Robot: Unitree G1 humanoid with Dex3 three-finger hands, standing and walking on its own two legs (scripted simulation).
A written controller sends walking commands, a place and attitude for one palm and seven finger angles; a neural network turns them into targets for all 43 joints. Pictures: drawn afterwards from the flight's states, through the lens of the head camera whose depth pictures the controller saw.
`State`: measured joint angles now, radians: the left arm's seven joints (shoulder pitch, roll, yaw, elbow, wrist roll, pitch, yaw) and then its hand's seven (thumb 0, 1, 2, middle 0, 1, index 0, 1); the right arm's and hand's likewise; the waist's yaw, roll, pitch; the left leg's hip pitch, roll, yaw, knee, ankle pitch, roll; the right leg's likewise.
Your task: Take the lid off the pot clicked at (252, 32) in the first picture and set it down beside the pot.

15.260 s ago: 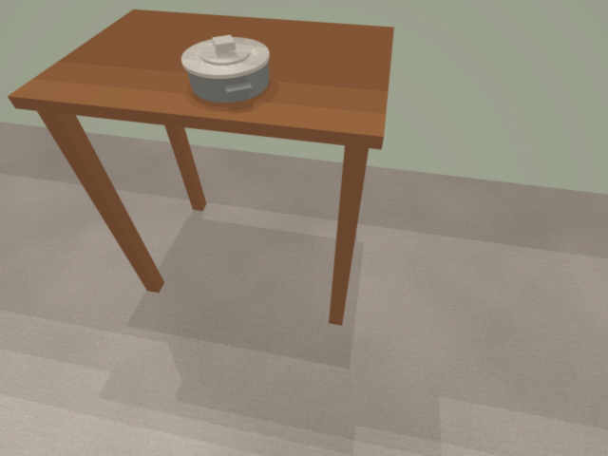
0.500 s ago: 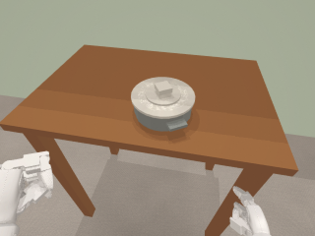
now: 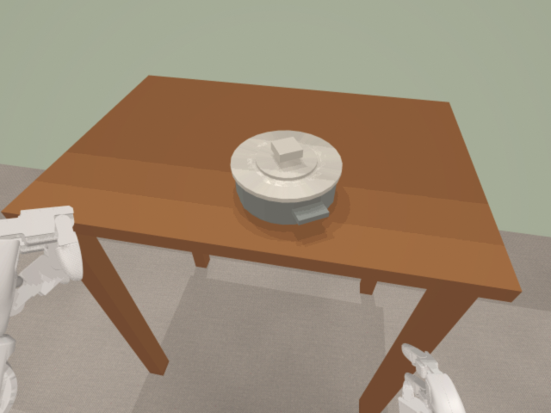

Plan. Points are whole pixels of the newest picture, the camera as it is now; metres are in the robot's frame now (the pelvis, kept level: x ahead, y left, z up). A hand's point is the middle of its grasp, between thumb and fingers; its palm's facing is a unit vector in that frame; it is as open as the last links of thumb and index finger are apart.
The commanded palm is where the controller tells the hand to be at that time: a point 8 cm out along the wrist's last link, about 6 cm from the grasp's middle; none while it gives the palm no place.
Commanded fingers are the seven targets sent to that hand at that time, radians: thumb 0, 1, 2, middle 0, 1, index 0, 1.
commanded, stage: reach forward and open the fingers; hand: left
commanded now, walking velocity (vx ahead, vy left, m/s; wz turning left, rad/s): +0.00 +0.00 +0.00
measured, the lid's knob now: (286, 149) +0.48 +0.06 +0.16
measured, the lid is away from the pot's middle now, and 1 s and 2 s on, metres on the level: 0.00 0.00 0.00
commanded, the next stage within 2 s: move the open hand above the knob in 1.04 s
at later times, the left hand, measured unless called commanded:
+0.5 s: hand (56, 255) +0.20 +0.28 +0.19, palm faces -0.14 +0.01 -0.99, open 4.4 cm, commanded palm +0.18 +0.26 +0.26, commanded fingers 0.00 -0.02 1.51 -1.03 -0.47 -1.03 -0.47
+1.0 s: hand (79, 213) +0.25 +0.27 +0.20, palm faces -0.09 -0.01 -1.00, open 9.6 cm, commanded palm +0.22 +0.26 +0.28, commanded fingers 0.00 -0.33 1.59 -0.87 -0.08 -0.87 -0.08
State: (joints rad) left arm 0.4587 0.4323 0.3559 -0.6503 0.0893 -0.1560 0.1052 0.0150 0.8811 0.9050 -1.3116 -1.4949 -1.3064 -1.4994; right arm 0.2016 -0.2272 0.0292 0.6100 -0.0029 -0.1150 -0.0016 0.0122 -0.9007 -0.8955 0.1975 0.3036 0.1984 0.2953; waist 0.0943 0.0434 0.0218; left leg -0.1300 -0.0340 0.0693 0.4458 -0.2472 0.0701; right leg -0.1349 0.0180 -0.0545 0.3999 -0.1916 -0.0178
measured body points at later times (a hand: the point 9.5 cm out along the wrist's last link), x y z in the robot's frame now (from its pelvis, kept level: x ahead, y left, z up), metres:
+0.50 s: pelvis -0.03 -0.01 +0.00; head -0.03 -0.05 +0.45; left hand +0.21 +0.27 +0.24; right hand +0.21 -0.20 -0.08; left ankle +0.00 +0.07 -0.74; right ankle +0.02 -0.11 -0.74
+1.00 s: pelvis -0.05 +0.01 +0.00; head -0.05 -0.03 +0.45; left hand +0.25 +0.27 +0.26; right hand +0.17 -0.21 -0.09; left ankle +0.00 +0.07 -0.74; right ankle +0.02 -0.11 -0.74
